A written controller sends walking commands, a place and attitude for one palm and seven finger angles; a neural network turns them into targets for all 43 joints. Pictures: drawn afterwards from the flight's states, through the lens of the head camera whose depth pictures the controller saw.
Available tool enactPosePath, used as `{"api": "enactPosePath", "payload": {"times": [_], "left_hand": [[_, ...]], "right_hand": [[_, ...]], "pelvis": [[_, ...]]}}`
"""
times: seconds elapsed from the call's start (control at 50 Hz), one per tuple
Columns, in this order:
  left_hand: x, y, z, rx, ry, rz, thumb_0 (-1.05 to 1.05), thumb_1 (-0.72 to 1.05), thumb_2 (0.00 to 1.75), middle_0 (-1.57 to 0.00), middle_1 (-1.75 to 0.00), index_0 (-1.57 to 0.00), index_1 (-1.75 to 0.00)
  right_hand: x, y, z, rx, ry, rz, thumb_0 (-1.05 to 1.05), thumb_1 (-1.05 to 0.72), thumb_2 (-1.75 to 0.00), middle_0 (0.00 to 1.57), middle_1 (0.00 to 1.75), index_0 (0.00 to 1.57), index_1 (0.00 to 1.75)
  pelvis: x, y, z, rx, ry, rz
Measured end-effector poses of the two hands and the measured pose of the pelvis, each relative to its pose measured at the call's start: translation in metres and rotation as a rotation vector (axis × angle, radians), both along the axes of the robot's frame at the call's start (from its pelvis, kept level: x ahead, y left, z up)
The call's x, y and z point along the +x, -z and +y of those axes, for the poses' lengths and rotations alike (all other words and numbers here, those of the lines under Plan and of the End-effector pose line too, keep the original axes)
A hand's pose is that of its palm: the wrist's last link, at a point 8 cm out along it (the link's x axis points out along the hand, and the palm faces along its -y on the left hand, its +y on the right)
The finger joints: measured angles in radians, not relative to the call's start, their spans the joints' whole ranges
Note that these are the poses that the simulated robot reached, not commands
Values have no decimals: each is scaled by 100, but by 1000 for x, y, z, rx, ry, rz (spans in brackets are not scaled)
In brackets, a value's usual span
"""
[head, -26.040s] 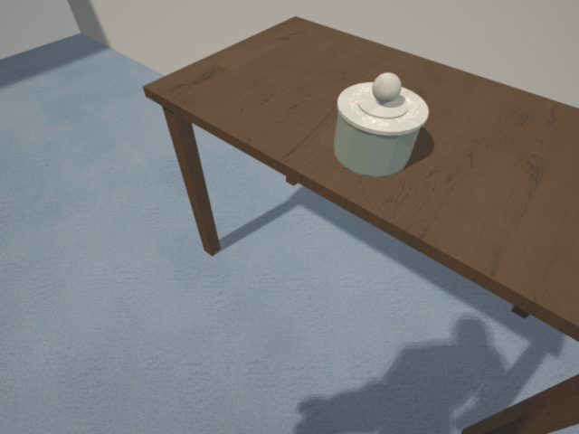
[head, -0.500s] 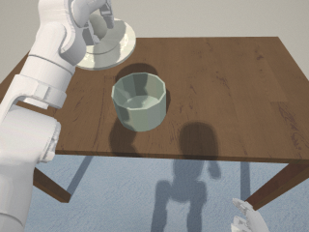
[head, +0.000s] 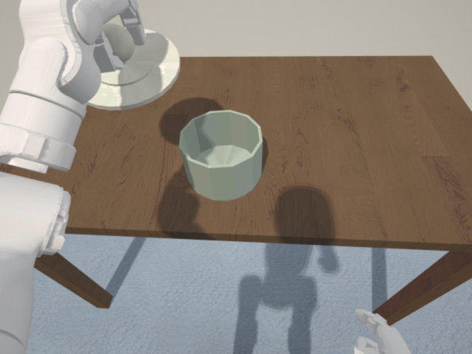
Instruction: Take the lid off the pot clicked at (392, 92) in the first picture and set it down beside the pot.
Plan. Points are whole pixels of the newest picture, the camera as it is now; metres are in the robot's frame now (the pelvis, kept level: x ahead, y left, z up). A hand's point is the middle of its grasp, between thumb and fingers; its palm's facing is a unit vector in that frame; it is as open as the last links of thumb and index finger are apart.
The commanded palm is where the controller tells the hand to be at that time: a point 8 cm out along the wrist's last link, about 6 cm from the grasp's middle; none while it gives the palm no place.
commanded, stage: move the lid sideways beside the pot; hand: left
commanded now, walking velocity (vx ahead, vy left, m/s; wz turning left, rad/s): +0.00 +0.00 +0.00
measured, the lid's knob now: (115, 43) +0.48 +0.20 +0.28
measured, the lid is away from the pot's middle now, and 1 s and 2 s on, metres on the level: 0.14 0.26 0.23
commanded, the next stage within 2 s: lower the lid onto the table in 0.96 s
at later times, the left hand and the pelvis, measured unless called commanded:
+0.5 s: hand (69, 51) +0.45 +0.25 +0.29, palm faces -0.13 -0.05 -0.99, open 8.1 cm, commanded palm +0.43 +0.25 +0.36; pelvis +0.00 +0.00 +0.00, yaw +0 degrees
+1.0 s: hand (33, 57) +0.44 +0.30 +0.28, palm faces -0.16 -0.05 -0.99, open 8.1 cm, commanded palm +0.43 +0.29 +0.36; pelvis +0.01 -0.01 +0.00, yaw +0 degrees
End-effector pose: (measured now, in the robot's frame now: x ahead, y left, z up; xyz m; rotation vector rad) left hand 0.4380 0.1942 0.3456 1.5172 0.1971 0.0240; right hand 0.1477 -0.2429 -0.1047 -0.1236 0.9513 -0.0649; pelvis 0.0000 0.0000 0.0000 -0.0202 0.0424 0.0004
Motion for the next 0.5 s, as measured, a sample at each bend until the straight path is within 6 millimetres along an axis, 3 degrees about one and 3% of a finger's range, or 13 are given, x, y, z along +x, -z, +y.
{"api": "enactPosePath", "payload": {"times": [0.12,0.3,0.5], "left_hand": [[-4,5,9,20,-9,14,1,8,103,-69,-82,-69,-84],[-4,-6,32,4,-69,2,1,8,103,-69,-82,-69,-84],[-5,2,52,18,-95,26,1,8,103,-69,-82,-69,-84]], "right_hand": [[0,-2,0,-18,-11,-6,1,-91,-90,20,30,20,30],[-12,-1,-7,-33,10,27,1,-91,-90,20,30,20,30],[-26,4,-16,-49,30,83,1,-91,-90,20,30,20,30]], "pelvis": [[-4,0,-1,-2,-7,-2],[-3,0,-3,-3,-5,3],[-1,0,-4,-6,-3,5]]}}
